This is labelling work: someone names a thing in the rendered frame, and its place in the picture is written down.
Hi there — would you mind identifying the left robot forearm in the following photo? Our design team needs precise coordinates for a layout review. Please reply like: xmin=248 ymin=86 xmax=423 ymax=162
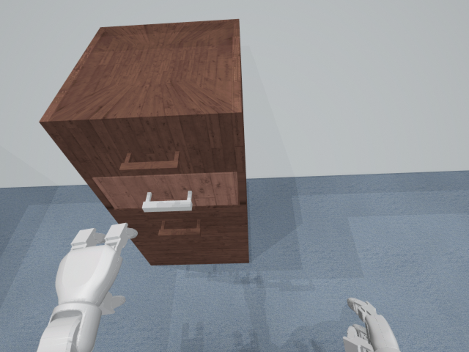
xmin=37 ymin=301 xmax=102 ymax=352

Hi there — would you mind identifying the handle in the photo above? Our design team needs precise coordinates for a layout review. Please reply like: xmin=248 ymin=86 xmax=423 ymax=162
xmin=142 ymin=191 xmax=193 ymax=212
xmin=119 ymin=161 xmax=180 ymax=176
xmin=158 ymin=228 xmax=202 ymax=238

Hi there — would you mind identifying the right robot hand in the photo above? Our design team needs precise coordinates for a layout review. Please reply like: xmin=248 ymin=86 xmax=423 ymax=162
xmin=343 ymin=298 xmax=399 ymax=352

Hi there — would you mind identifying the cabinet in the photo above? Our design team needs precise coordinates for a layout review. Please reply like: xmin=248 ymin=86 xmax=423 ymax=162
xmin=39 ymin=19 xmax=249 ymax=265

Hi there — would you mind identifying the left robot hand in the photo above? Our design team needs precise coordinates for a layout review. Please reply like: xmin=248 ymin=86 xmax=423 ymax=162
xmin=55 ymin=223 xmax=138 ymax=315

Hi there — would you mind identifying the drawer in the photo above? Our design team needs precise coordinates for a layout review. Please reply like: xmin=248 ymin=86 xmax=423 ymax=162
xmin=92 ymin=172 xmax=238 ymax=209

